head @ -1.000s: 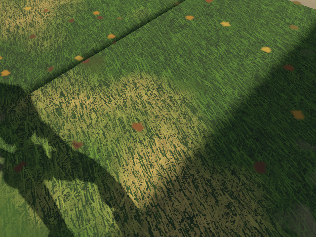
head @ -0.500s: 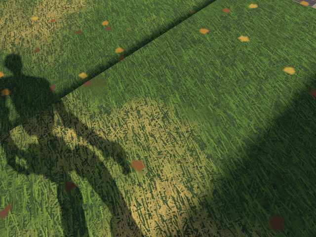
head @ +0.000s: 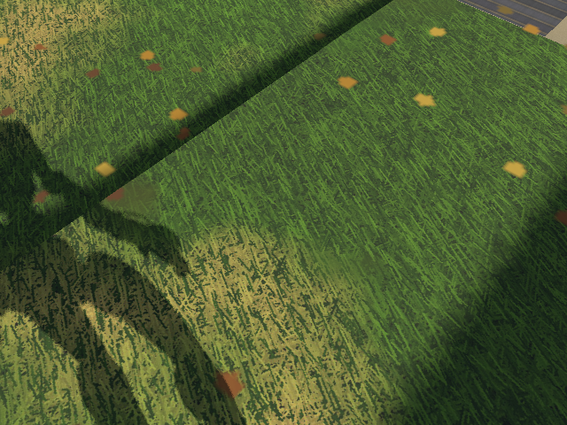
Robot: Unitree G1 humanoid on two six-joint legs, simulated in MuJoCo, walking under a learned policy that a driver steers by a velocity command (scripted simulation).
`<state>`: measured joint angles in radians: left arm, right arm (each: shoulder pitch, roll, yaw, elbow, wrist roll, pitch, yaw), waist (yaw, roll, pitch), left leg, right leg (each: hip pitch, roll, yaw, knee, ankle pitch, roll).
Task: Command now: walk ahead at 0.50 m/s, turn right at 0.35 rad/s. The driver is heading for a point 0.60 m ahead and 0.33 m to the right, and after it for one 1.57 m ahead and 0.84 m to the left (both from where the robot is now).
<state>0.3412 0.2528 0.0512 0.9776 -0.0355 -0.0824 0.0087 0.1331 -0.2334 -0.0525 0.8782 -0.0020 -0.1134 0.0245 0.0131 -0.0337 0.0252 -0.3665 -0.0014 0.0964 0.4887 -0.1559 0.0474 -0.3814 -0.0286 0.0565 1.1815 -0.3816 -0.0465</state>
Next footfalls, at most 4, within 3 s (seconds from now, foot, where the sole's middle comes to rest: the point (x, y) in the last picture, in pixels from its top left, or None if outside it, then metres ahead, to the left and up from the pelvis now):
0.44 right None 0.36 -0.18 -0.77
0.94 left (337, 328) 0.71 -0.12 -0.77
1.40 right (424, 362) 0.63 -0.33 -0.77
1.80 left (316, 337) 0.69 -0.07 -0.77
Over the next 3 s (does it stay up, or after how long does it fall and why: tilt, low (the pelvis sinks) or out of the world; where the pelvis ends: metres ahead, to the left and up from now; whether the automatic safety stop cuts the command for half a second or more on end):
stays up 0.60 -0.13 0.01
